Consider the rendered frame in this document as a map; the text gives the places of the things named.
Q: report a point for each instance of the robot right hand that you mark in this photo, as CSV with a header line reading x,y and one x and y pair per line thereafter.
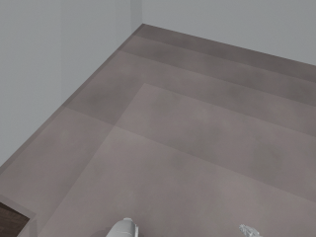
x,y
248,231

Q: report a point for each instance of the cupboard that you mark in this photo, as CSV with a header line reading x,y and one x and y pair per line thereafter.
x,y
11,221

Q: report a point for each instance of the left robot thigh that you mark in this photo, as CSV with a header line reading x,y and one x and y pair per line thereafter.
x,y
124,228

